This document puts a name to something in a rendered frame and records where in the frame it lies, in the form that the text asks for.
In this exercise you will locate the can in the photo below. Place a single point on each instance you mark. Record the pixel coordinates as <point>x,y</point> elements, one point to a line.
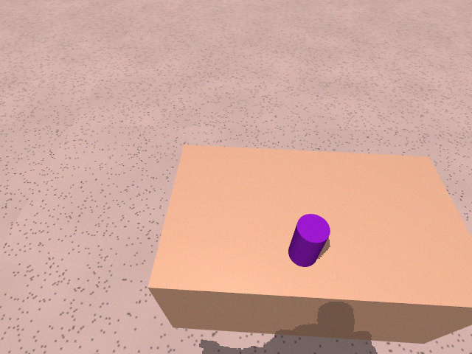
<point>310,236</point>

